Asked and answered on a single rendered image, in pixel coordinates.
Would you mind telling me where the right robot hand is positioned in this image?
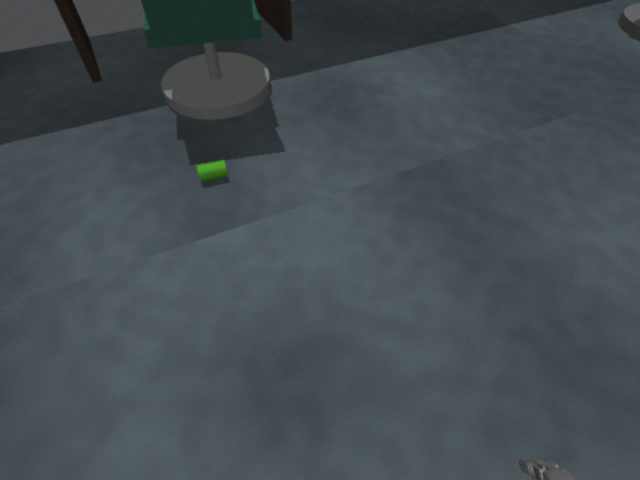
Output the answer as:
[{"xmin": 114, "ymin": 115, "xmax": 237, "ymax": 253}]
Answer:
[{"xmin": 519, "ymin": 457, "xmax": 576, "ymax": 480}]

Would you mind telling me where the can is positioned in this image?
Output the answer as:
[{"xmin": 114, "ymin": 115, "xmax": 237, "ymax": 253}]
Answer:
[{"xmin": 196, "ymin": 160, "xmax": 228, "ymax": 182}]

